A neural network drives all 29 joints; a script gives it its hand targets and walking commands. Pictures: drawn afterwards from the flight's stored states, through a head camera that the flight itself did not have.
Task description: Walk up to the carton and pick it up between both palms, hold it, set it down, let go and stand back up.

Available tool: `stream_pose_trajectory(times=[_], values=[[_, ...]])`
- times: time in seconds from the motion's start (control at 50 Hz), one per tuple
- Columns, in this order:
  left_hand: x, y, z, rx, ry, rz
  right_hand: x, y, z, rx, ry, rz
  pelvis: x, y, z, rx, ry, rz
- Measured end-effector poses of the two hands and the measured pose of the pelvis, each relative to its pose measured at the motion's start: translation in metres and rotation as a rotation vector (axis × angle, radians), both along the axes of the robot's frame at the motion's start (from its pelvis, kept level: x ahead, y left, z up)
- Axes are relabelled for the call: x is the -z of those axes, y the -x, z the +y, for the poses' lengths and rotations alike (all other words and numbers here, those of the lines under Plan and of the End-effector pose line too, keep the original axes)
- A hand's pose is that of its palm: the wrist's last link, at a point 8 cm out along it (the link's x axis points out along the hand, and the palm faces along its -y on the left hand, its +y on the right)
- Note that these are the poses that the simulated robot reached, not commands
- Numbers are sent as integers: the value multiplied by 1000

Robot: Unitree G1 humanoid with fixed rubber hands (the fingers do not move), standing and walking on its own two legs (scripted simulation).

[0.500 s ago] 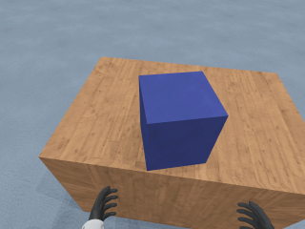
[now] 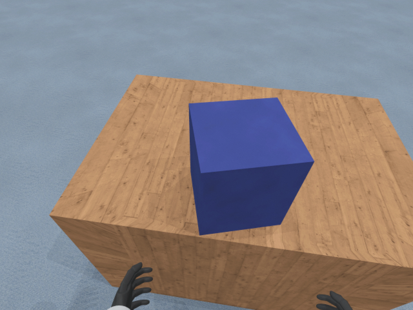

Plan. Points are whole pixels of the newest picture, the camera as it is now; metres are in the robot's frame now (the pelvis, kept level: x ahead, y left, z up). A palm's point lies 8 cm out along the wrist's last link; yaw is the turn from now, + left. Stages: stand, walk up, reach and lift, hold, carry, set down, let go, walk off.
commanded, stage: set down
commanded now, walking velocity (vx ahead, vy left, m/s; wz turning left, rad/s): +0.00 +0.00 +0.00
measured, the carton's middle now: (237, 167) +0.45 +0.00 +0.00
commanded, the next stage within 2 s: let go in 0.06 s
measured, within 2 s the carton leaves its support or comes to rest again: neither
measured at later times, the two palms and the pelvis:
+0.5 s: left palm out of the picture +0.15 +0.20 -0.09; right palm out of the picture +0.13 -0.23 -0.09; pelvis +0.00 +0.00 +0.00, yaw +0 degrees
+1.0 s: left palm out of the picture +0.08 +0.25 -0.14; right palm out of the picture +0.12 -0.25 -0.11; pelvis +0.01 -0.01 +0.00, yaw +0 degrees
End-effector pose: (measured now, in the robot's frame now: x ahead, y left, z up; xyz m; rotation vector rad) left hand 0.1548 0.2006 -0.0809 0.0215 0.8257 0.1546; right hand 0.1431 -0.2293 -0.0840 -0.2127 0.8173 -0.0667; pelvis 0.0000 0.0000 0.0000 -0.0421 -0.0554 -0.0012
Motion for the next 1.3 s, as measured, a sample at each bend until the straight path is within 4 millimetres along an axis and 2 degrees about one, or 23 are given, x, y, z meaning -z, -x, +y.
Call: stream_pose_trajectory(times=[0.58,0.64,0.76,0.88,1.3], values=[[12,5,4,18,-13,26,11,10,-2,-17,34,76,1,-5,-1,0,-4,-3],[20,15,15,19,-43,38,14,13,-8,-2,51,128,2,-6,-4,0,-10,-1],[39,46,39,-15,-96,171,21,16,-18,29,55,192,2,-10,-9,0,-16,15],[49,68,48,-33,-103,262,23,16,-21,41,61,215,3,-13,-8,1,-15,20],[61,92,52,-44,-77,333,27,35,-20,72,80,284,2,-12,-1,-1,-6,-7]])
